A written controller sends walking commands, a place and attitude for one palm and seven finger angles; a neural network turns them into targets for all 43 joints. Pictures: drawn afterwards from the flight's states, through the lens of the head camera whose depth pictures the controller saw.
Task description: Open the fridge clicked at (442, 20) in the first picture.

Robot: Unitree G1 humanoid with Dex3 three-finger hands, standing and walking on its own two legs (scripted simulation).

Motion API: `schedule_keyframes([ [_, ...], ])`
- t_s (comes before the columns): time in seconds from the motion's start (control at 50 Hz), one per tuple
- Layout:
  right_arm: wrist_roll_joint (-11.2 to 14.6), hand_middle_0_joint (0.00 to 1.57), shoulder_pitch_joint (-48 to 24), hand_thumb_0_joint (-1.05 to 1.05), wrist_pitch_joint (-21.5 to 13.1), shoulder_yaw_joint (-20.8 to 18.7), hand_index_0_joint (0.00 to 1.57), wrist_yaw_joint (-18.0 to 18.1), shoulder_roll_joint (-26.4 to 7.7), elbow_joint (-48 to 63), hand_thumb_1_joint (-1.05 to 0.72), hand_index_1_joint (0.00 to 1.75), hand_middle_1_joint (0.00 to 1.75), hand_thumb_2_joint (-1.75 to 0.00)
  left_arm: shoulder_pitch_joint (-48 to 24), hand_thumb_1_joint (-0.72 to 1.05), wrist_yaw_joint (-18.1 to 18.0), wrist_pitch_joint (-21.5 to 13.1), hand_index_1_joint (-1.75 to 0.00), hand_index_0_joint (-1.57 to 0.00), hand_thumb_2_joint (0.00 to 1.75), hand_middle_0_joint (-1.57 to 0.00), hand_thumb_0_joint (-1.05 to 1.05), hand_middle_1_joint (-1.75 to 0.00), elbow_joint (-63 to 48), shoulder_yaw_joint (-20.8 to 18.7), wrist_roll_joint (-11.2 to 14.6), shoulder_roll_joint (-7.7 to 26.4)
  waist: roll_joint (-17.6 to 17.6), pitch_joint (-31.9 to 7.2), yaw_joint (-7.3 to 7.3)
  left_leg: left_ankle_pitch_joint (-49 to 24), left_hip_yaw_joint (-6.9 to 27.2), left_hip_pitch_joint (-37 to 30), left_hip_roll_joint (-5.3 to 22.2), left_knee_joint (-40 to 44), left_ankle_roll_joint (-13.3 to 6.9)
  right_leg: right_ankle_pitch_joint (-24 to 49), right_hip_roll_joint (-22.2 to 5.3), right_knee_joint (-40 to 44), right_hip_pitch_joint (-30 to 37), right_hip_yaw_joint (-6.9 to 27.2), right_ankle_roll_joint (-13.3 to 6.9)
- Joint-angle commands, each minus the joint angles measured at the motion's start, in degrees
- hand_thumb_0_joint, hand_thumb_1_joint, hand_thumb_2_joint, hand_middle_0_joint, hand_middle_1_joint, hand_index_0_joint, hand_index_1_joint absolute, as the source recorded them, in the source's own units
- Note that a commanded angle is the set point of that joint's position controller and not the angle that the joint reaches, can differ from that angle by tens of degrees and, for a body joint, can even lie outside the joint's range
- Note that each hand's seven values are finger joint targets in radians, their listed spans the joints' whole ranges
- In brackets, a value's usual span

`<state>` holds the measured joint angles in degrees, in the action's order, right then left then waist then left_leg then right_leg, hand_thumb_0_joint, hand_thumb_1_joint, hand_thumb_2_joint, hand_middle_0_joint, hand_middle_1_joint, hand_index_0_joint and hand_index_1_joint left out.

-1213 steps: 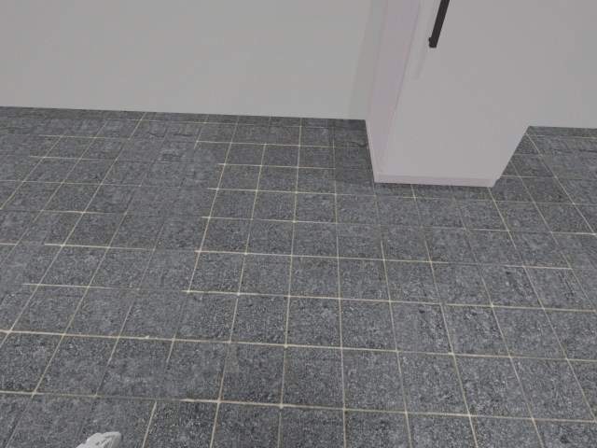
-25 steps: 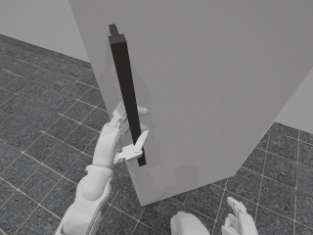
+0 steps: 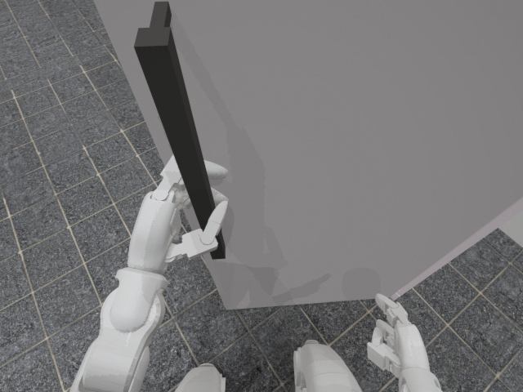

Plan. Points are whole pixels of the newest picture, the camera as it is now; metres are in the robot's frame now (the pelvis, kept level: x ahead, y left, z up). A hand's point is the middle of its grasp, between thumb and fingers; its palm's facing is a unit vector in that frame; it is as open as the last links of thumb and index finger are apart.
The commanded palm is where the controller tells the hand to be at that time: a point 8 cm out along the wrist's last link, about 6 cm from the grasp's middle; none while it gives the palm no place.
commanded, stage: walk backward, drawing the door open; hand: left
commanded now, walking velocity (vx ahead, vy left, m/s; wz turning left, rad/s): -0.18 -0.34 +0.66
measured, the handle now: (200, 177) +0.34 +0.08 +0.15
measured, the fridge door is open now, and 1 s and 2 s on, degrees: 59 66 64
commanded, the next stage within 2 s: stop walking and hold the door back in 0.16 s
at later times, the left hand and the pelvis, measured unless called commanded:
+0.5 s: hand (242, 297) +0.21 +0.03 +0.13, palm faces +0.39 -0.90 -0.17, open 6.0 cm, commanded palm +0.19 +0.08 +0.12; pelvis -0.06 -0.19 +0.01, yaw +19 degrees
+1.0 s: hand (237, 268) +0.24 +0.04 +0.13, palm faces +0.47 -0.84 -0.26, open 5.9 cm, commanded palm +0.19 +0.09 +0.12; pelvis -0.12 -0.27 +0.00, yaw +21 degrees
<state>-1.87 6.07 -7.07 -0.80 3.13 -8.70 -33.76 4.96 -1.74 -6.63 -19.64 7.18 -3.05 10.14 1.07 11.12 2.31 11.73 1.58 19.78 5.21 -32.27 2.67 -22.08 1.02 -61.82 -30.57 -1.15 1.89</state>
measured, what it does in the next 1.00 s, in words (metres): steps to the right, turning left: right foot, then left foot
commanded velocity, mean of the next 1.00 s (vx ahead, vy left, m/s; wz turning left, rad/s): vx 0.10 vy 0.04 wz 0.18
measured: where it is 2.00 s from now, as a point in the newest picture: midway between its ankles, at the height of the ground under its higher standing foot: outside the picture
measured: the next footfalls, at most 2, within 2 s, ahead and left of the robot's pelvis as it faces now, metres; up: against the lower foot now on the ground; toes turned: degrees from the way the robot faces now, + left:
right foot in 0.10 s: +0.05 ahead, -0.21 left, +0.00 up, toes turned +4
left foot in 0.62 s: -0.15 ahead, -0.10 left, +0.00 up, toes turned +24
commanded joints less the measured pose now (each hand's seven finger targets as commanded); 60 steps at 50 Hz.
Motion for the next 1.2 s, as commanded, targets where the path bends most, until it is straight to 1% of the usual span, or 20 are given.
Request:
schedule_keyframes([
  [0.0, 1.78, 0.20, -2.63, 0.00, -1.94, -3.35, 0.20, -0.13, -9.01, 8.28, -0.90, 0.30, 0.30, -0.90, -8.65, 0.90, -0.75, -3.58, -1.40, -0.45, 0.90, -0.45, 0.00, -1.40, -17.52, -3.25, 1.35, -0.60, 13.56, -20.94, -2.12, 14.04, 4.33, 4.44, 9.00, 15.09, -5.98, 3.93, 0.39, 21.63, 24.72, -2.61, 0.00],
  [0.06, 3.02, 0.20, -2.80, 0.00, -1.49, -2.73, 0.20, 0.59, -6.36, 8.74, -0.90, 0.30, 0.30, -0.90, -9.79, 0.90, -1.29, -3.19, -1.40, -0.45, 0.90, -0.45, 0.00, -1.40, -18.71, -5.82, 1.36, 2.42, 5.20, -22.04, -1.84, 18.29, -0.88, 3.77, 1.55, 0.59, -3.47, 2.64, -1.37, 40.01, 27.40, -3.71, -0.99],
  [0.08, 3.10, 0.20, -2.31, 0.00, -1.43, -2.34, 0.20, 0.96, -3.69, 8.49, -0.90, 0.30, 0.30, -0.90, -11.38, 0.90, -1.57, -3.09, -1.40, -0.45, 0.90, -0.45, 0.00, -1.40, -20.52, -8.73, 1.57, 6.51, -10.28, -20.41, -1.66, 18.96, -6.78, 4.63, -4.62, -17.83, -0.84, 0.73, -9.21, 48.72, 21.00, 3.93, -4.53],
  [0.12, 2.54, 0.20, -2.93, 0.00, -2.97, -3.55, 0.20, 1.52, -3.88, 7.52, -0.90, 0.30, 0.30, -0.90, -8.86, 0.90, -2.18, -1.67, -1.40, -0.45, 0.90, -0.45, 0.00, -1.40, -19.24, -12.23, 1.48, 8.57, -22.50, -21.57, -3.50, 27.15, -1.32, 11.23, -6.66, -49.13, -1.06, 8.38, -23.51, 47.78, 15.65, 21.22, -15.07],
  [0.16, 1.02, 0.20, -4.36, 0.00, -2.65, -1.86, 0.20, 2.11, -2.72, 6.64, -0.90, 0.30, 0.30, -0.90, -6.98, 0.90, -1.83, -3.54, -1.40, -0.45, 0.90, -0.45, 0.00, -1.40, -19.00, -13.00, 2.04, 7.91, -9.23, -17.26, -2.87, 21.79, -4.01, 15.10, -2.69, -47.44, -0.02, 25.43, -19.11, 39.64, 22.59, 7.25, -16.04],
  [0.2, 0.62, 0.20, -4.04, 0.00, -1.69, -1.31, 0.20, 2.68, -2.63, 6.61, -0.90, 0.30, 0.30, -0.90, -4.14, 0.90, -2.51, -4.60, -1.40, -0.45, 0.90, -0.45, 0.00, -1.40, -17.17, -13.85, 2.36, 7.72, -9.14, -20.49, -3.00, 22.14, -7.38, 12.10, -3.09, -36.79, 0.47, 38.10, -17.41, 36.64, 29.29, 0.31, -14.43],
  [0.36, 1.08, 0.20, -0.83, 0.00, 0.80, 1.07, 0.20, 3.11, -6.05, 8.13, -0.90, 0.30, 0.30, -0.90, -22.12, 0.90, -6.73, -2.09, -1.40, -0.45, 0.90, -0.45, 0.00, -1.40, -1.47, -11.34, 3.16, 6.44, -8.82, -29.43, -3.96, 20.03, -5.04, 4.26, -6.81, -13.93, -2.72, 46.89, -23.46, 40.66, 37.82, 10.74, -10.17],
  [0.46, 1.95, 0.20, -0.38, 0.00, 4.53, 1.17, 0.20, 2.14, -8.34, 7.67, -0.90, 0.30, 0.30, -0.90, -35.66, 0.90, -7.51, -3.43, -1.40, -0.45, 0.90, -0.45, 0.00, -1.40, 8.29, -12.36, 3.21, 9.60, -4.88, -30.01, -3.83, 17.62, -3.10, 1.58, -7.34, -6.18, -3.96, 32.49, -24.34, 46.18, 39.19, 12.29, -6.31],
  [0.56, 2.75, 0.20, 2.24, 0.00, 6.51, 0.94, 0.20, 1.12, -9.12, 5.36, -0.90, 0.30, 0.30, -0.90, -50.99, 0.90, -6.56, -4.12, -1.40, -0.45, 0.90, -0.45, 0.00, -1.40, 21.39, -10.51, 4.35, 10.13, -8.00, -28.28, -0.57, 16.26, -10.04, -14.08, -9.23, 10.89, -6.21, -1.85, -15.28, 52.34, 25.15, 2.33, 2.82],
  [0.6, 2.29, 0.20, 4.22, 0.00, 5.62, 0.35, 0.20, 1.40, -11.47, 4.33, -0.90, 0.30, 0.30, -0.90, -59.43, 0.90, -5.75, -4.93, -1.40, -0.45, 0.90, -0.45, 0.00, -1.40, 26.95, -8.92, 4.68, 9.35, 8.20, -24.03, 1.87, 24.75, 3.76, -24.23, 3.16, 25.24, -14.01, -6.19, -1.57, 31.37, 6.38, -7.98, 9.02],
  [0.62, 1.10, 0.20, -0.54, 0.00, 4.74, 0.25, 0.20, 1.32, -13.04, 6.38, -0.90, 0.30, 0.30, -0.90, -63.55, 0.90, -6.32, -4.43, -1.40, -0.45, 0.90, -0.45, 0.00, -1.40, 30.39, -8.39, 5.91, 7.84, 27.46, -21.94, 0.19, 28.63, 25.91, -13.49, 20.80, 25.67, -21.19, -8.34, -0.43, -2.33, 2.54, -4.35, 1.85],
  [0.64, 1.85, 0.20, -2.60, 0.00, 4.04, 0.36, 0.20, 0.80, -8.72, 5.35, -0.90, 0.30, 0.30, -0.90, -69.39, 0.90, -5.68, -4.01, -1.40, -0.45, 0.90, -0.45, 0.00, -1.40, 28.42, -8.15, 3.94, 8.37, 20.51, -14.68, -0.65, 23.84, 25.94, -7.51, 21.79, 25.66, -21.42, -5.67, -3.94, -11.94, -4.80, 4.24, -2.96],
  [0.68, 3.39, 0.20, 2.96, 0.00, 4.88, -2.11, 0.20, 0.83, -12.14, 2.59, -0.90, 0.30, 0.30, -0.90, -63.47, 0.90, -3.91, -3.38, -1.40, -0.45, 0.90, -0.45, 0.00, -1.40, 40.70, -12.52, 3.94, 9.87, -0.49, -17.79, -2.35, 16.38, 12.63, -14.11, 14.38, 17.81, -16.98, 0.07, -3.41, -7.26, -8.67, 2.66, -1.63],
  [0.72, 4.27, 0.20, 5.15, 0.00, 3.89, -1.45, 0.20, 1.92, -11.81, 1.68, -0.90, 0.30, 0.30, -0.90, -72.09, 0.90, -1.70, -2.00, -1.40, -0.45, 0.90, -0.45, 0.00, -1.40, 45.79, -5.41, 5.13, 2.68, 0.90, -17.73, -1.83, 11.89, 7.08, -15.65, 10.90, 17.28, -15.41, 2.49, -3.89, 0.45, -5.39, -2.15, -0.73],
  [0.84, 3.83, 0.20, 7.33, 0.00, 1.48, -0.74, 0.20, 4.57, -12.87, -1.42, -0.90, 0.30, 0.30, -0.90, -76.08, 0.90, -1.21, -2.91, -1.40, -0.45, 0.90, -0.45, 0.00, -1.40, 56.13, -10.92, 5.62, 10.85, 7.79, -22.29, -2.56, 9.25, 1.12, -6.47, 6.30, 7.90, -10.50, 2.51, -1.41, 29.66, 20.51, -7.43, 0.16],
  [0.86, 3.81, 0.20, 7.22, 0.00, 1.47, -0.87, 0.20, 4.51, -13.11, -1.80, -0.90, 0.30, 0.30, -0.90, -74.69, 0.90, -1.59, -3.48, -1.40, -0.45, 0.90, -0.45, 0.00, -1.40, 56.68, -13.32, 5.24, 14.16, 3.64, -23.75, -2.88, 9.14, -1.39, -1.83, 3.59, 1.28, -8.30, 1.53, -3.25, 34.57, 28.61, -3.76, -1.09],
  [0.9, 3.90, 0.20, 6.08, 0.00, 1.87, -2.09, 0.20, 4.67, -11.71, -1.17, -0.90, 0.30, 0.30, -0.90, -71.12, 0.90, -2.21, -3.93, -1.40, -0.45, 0.90, -0.45, 0.00, -1.40, 57.56, -19.82, 4.64, 22.93, -19.63, -24.62, -4.15, 22.83, -3.83, 17.83, -5.80, -27.80, -3.13, 7.23, -26.12, 45.66, 38.62, 30.64, -11.13],
  [0.92, 3.55, 0.20, 7.33, 0.00, 1.69, -2.85, 0.20, 4.52, -13.22, -1.93, -0.90, 0.30, 0.30, -0.90, -64.89, 0.90, -2.48, -2.60, -1.40, -0.45, 0.90, -0.45, 0.00, -1.40, 60.89, -22.52, 4.20, 25.31, -13.39, -24.69, -4.02, 20.96, 1.91, 17.04, -4.41, -32.68, -2.35, 0.25, -28.59, 46.92, 34.76, 31.18, -12.48],
  [1.04, 3.13, 0.20, 5.45, 0.00, 1.75, -1.94, 0.20, 3.29, -13.19, -2.24, -0.90, 0.30, 0.30, -0.90, -62.20, 0.90, -2.16, -6.11, -1.40, -0.45, 0.90, -0.45, 0.00, -1.40, 57.16, -29.38, 4.91, 29.65, -13.51, -22.64, -2.18, 10.86, -2.62, 10.48, -2.57, -25.81, -0.57, 27.14, -20.25, 38.81, 30.20, 7.55, -8.33],
  [1.18, 2.45, 0.20, 4.55, 0.00, 1.16, -2.02, 0.20, 2.71, -12.45, 0.58, -0.90, 0.30, 0.30, -0.90, -62.37, 0.90, -2.72, -7.66, -1.40, -0.45, 0.90, -0.45, 0.00, -1.40, 46.43, -25.76, 4.58, 24.40, -11.81, -23.38, -1.97, 1.14, -8.27, -6.69, -4.36, -3.79, -0.76, 16.31, -16.23, 38.73, 19.16, 4.71, -6.92],
])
